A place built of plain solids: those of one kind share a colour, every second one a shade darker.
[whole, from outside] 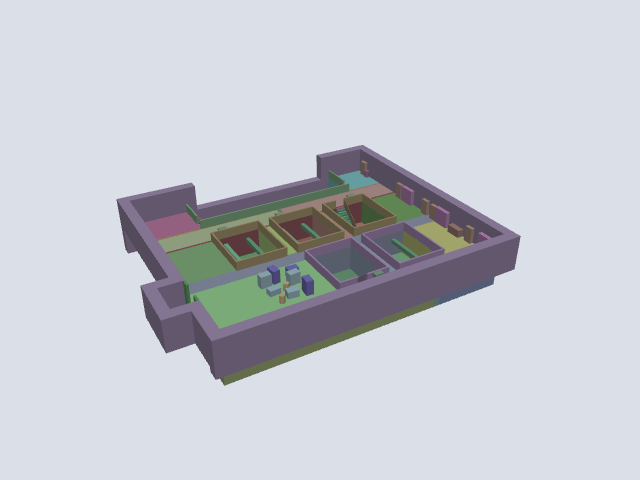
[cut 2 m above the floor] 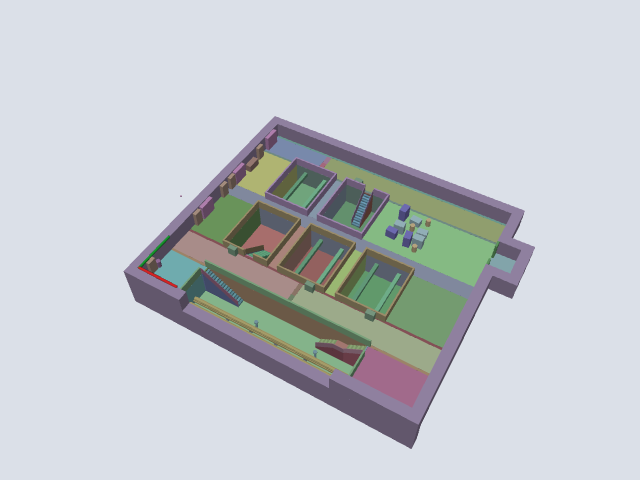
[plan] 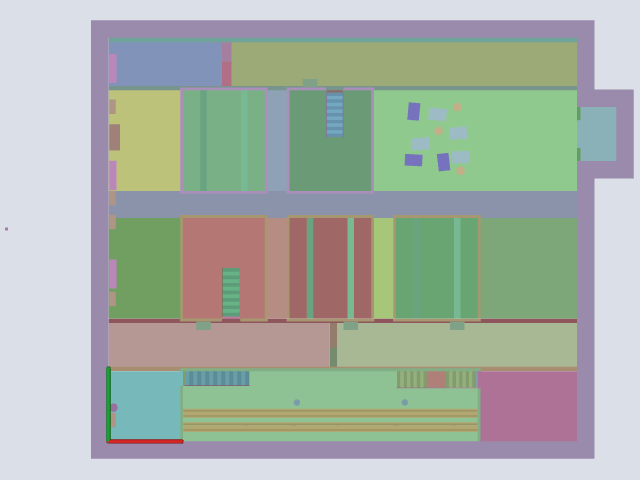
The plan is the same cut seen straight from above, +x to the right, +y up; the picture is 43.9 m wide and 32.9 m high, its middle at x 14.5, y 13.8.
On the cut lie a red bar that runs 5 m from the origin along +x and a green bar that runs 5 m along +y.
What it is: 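A filter house of a town's waterworks, its filters drained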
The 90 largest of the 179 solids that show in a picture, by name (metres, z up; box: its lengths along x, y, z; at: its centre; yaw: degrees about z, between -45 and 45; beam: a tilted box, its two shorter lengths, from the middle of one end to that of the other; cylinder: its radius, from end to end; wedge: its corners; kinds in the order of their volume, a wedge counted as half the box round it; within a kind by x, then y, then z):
{
 "wall_brick_1": {"box": [1.2, 30.05, 3.6], "at": [-0.59, 13.84, 1.4]},
 "wall_brick_2": {"box": [7.5, 1.2, 6.83], "at": [2.56, -0.59, -0.21]},
 "wall_brick_3": {"box": [22.6, 1.2, 3.6], "at": [15.21, -0.59, -1.83]},
 "wall_brick_4": {"box": [34.5, 1.2, 4.15], "at": [16.06, 28.26, 1.12]},
 "wall_brick_5": {"box": [9.2, 1.2, 6.83], "at": [28.71, -0.59, -0.21]},
 "wall_brick_6": {"box": [1.2, 20.4, 3.6], "at": [32.71, 9.01, 1.4]},
 "wall_brick_7": {"box": [1.2, 5.95, 3.6], "at": [32.71, 25.89, 1.4]},
 "wall_brick_8": {"box": [3.9, 1.2, 3.6], "at": [34.06, 18.61, 1.4]},
 "wall_brick_9": {"box": [3.9, 1.2, 3.6], "at": [34.06, 23.51, 1.4]},
 "wall_brick_10": {"box": [1.2, 6.1, 3.6], "at": [35.41, 21.06, 1.4]},
 "floor_hall6c_tile_1": {"box": [14.1, 6.9, 3.38], "at": [25.06, 20.61, -1.69]},
 "floor_hall8b_tile_1": {"box": [23.68, 3.0, 3.38], "at": [20.27, 25.86, -1.69]},
 "floor_hall5a_tile_1": {"box": [32.1, 1.85, 3.38], "at": [16.06, 16.24, -1.69]},
 "floor_hall2b_tile_1": {"box": [16.45, 3.0, 3.63], "at": [23.89, 6.61, -1.81]},
 "floor_hall2a_tile_1": {"box": [15.15, 3.0, 3.63], "at": [7.59, 6.61, -1.81]},
 "floor_hall4d_tile_1": {"box": [6.8, 6.9, 3.38], "at": [28.71, 11.86, -1.69]},
 "floor_hall4a_tile_1": {"box": [5.1, 6.9, 3.38], "at": [2.56, 11.86, -1.69]},
 "floor_hall6a_tile_1": {"box": [5.1, 6.9, 3.38], "at": [2.56, 20.61, -1.69]},
 "floor_hall0b_tile_1": {"box": [6.8, 4.8, 3.63], "at": [28.71, 2.41, -1.81]},
 "floor_hall0a_tile_1": {"box": [5.1, 4.8, 3.63], "at": [2.56, 2.41, -1.81]},
 "floor_hall8a_tile_1": {"box": [7.78, 3.0, 3.38], "at": [3.9, 25.86, -1.69]},
 "floor_hall4b_tile_1": {"box": [1.7, 6.9, 3.38], "at": [11.56, 11.86, -1.69]},
 "floor_hall4c_tile_1": {"box": [1.7, 6.9, 3.38], "at": [18.86, 11.86, -1.69]},
 "floor_hall6b_tile_1": {"box": [1.7, 6.9, 3.38], "at": [11.56, 20.61, -1.69]},
 "floor_aisle_concrete_1": {"box": [20.2, 4.8, 0.4], "at": [15.21, 2.41, -3.43]},
 "floor_hall1a_tile_1": {"box": [32.1, 0.3, 3.63], "at": [16.06, 4.96, -1.81]},
 "floor_hall3a_tile_1": {"box": [32.1, 0.3, 3.38], "at": [16.06, 8.26, -1.69]},
 "floor_hall7a_tile_1": {"box": [32.1, 0.3, 3.38], "at": [16.06, 24.21, -1.69]},
 "floor_basinn_concrete_1": {"box": [5.6, 6.9, 0.4], "at": [7.91, 20.61, -3.18]},
 "floor_basinn_concrete_2": {"box": [5.6, 6.9, 0.4], "at": [15.21, 20.61, -3.18]},
 "floor_basins_gravel_1": {"box": [5.6, 6.9, 0.4], "at": [7.91, 11.86, -3.18]},
 "floor_basins_gravel_2": {"box": [5.6, 6.9, 0.4], "at": [15.21, 11.86, -3.18]},
 "rail_basins_1": {"box": [0.2, 6.9, 1.1], "at": [5.01, 11.86, 0.55]},
 "rail_basins_2": {"box": [6.0, 0.2, 1.1], "at": [7.91, 15.41, 0.55]},
 "rail_basins_3": {"box": [0.2, 6.9, 1.1], "at": [10.81, 11.86, 0.55]},
 "rail_basins_4": {"box": [0.2, 6.9, 1.1], "at": [12.31, 11.86, 0.55]},
 "rail_basins_5": {"box": [6.0, 0.2, 1.1], "at": [15.21, 8.31, 0.55]},
 "rail_basins_6": {"box": [6.0, 0.2, 1.1], "at": [15.21, 15.41, 0.55]},
 "rail_basins_7": {"box": [0.2, 6.9, 1.1], "at": [18.11, 11.86, 0.55]},
 "rail_basins_8": {"box": [0.2, 6.9, 1.1], "at": [19.61, 11.86, 0.55]},
 "rail_basins_9": {"box": [6.0, 0.2, 1.1], "at": [22.51, 8.31, 0.55]},
 "rail_basins_10": {"box": [6.0, 0.2, 1.1], "at": [22.51, 15.41, 0.55]},
 "rail_basins_11": {"box": [0.2, 6.9, 1.1], "at": [25.41, 11.86, 0.55]},
 "floor_basins_concrete_1": {"box": [5.6, 6.9, 0.4], "at": [22.51, 11.86, -3.18]},
 "pipe_main_metal_1": {"box": [20.16, 0.11, 0.5], "at": [15.21, 0.78, -2.49]},
 "pipe_main_metal_2": {"box": [20.16, 0.28, 0.68], "at": [15.21, 0.97, -2.49]},
 "pipe_main_metal_3": {"box": [20.16, 0.11, 0.5], "at": [15.21, 1.17, -2.49]},
 "pipe_main_metal_4": {"box": [20.16, 0.1, 0.46], "at": [15.21, 1.74, -2.57]},
 "pipe_main_metal_5": {"box": [20.16, 0.25, 0.62], "at": [15.21, 1.92, -2.57]},
 "pipe_main_metal_6": {"box": [20.16, 0.1, 0.46], "at": [15.21, 2.1, -2.57]},
 "rail_basinn_1": {"box": [0.2, 6.9, 1.1], "at": [5.01, 20.61, 0.55]},
 "rail_basinn_2": {"box": [6.0, 0.2, 1.1], "at": [7.91, 17.06, 0.55]},
 "rail_basinn_3": {"box": [6.0, 0.2, 1.1], "at": [7.91, 24.16, 0.55]},
 "rail_basinn_4": {"box": [0.2, 6.9, 1.1], "at": [10.81, 20.61, 0.55]},
 "rail_basinn_5": {"box": [0.2, 6.9, 1.1], "at": [12.31, 20.61, 0.55]},
 "rail_basinn_6": {"box": [6.0, 0.2, 1.1], "at": [15.21, 17.06, 0.55]},
 "rail_basinn_7": {"box": [0.2, 6.9, 1.1], "at": [18.11, 20.61, 0.55]},
 "launder_concrete_1": {"box": [0.45, 6.9, 0.5], "at": [6.51, 20.61, -1.0]},
 "launder_concrete_2": {"box": [0.45, 6.9, 0.5], "at": [9.31, 20.61, -1.0]},
 "launder_concrete_3": {"box": [0.45, 6.9, 0.5], "at": [13.81, 11.86, -1.05]},
 "launder_concrete_4": {"box": [0.45, 6.9, 0.5], "at": [16.61, 11.86, -1.05]},
 "launder_concrete_5": {"box": [0.45, 6.9, 0.5], "at": [21.11, 11.86, -1.0]},
 "launder_concrete_6": {"box": [0.45, 6.9, 0.5], "at": [23.91, 11.86, -1.0]},
 "floor_hall9a_tile_1": {"box": [32.1, 0.3, 0.95], "at": [16.06, 27.51, -0.47]},
 "shelf_1": {"box": [0.5, 2.0, 1.94], "at": [0.3, 11.47, 0.97]},
 "shelf_2": {"box": [0.5, 2.0, 1.93], "at": [0.3, 18.23, 0.97]},
 "shelf_3": {"box": [0.5, 2.0, 1.96], "at": [0.3, 25.55, 0.98]},
 "rail_aisle_1": {"box": [20.6, 0.2, 1.1], "at": [15.21, 4.91, 0.55]},
 "pallets_bayn_1": {"box": [1.2, 0.8, 1.1], "at": [20.91, 19.28, 0.55], "yaw": -3.1},
 "pallets_bayn_2": {"box": [0.8, 1.2, 1.65], "at": [20.93, 22.61, 0.82], "yaw": -5.0},
 "pallets_bayn_3": {"box": [0.8, 1.2, 1.52], "at": [22.97, 19.14, 0.76], "yaw": 6.7},
 "floor_lobby_tile_1": {"box": [2.7, 3.7, 0.4], "at": [33.46, 21.06, -0.2]},
 "step_aislea_1": {"box": [0.31, 1.13, 2.63], "at": [24.42, 4.25, -1.96]},
 "step_aislea_2": {"box": [0.31, 1.13, 2.8], "at": [24.65, 4.25, -1.88]},
 "step_aislea_3": {"box": [0.31, 1.13, 2.96], "at": [24.87, 4.25, -1.8]},
 "step_aislea_4": {"box": [0.31, 1.12, 3.12], "at": [25.1, 4.25, -1.72]},
 "step_aisleb_1": {"box": [0.36, 0.97, 3.09], "at": [5.35, 4.33, -1.74]},
 "step_aisleb_2": {"box": [0.36, 0.97, 2.9], "at": [5.63, 4.33, -1.83]},
 "step_aisleb_3": {"box": [0.36, 0.97, 2.71], "at": [5.9, 4.33, -1.93]},
 "step_aisleb_4": {"box": [0.36, 0.97, 2.52], "at": [6.18, 4.33, -2.02]},
 "step_basins_1": {"box": [1.14, 0.34, 2.82], "at": [8.41, 8.64, -1.62]},
 "step_basins_2": {"box": [1.15, 0.34, 2.6], "at": [8.41, 8.9, -1.73]},
 "step_basins_3": {"box": [1.15, 0.34, 2.39], "at": [8.41, 9.15, -1.83]},
 "step_basinn_1": {"box": [1.11, 0.33, 2.39], "at": [15.51, 23.37, -1.83]},
 "step_basinn_2": {"box": [1.11, 0.33, 2.6], "at": [15.51, 23.6, -1.73]},
 "step_basinn_3": {"box": [1.1, 0.33, 2.82], "at": [15.51, 23.84, -1.62]},
 "load_sacks_bayn_1": {"box": [1.22, 0.84, 1.32], "at": [21.37, 20.39, 0.66], "yaw": 4.5},
 "load_sacks_bayn_2": {"box": [1.22, 0.84, 1.4], "at": [24.14, 19.47, 0.7], "yaw": 1.5},
 "floor_aislea_l1a_1": {"box": [1.34, 1.13, 1.67], "at": [22.49, 4.25, -2.45]},
 "bench_1": {"box": [0.75, 1.8, 0.9], "at": [0.43, 20.83, 0.45]}
}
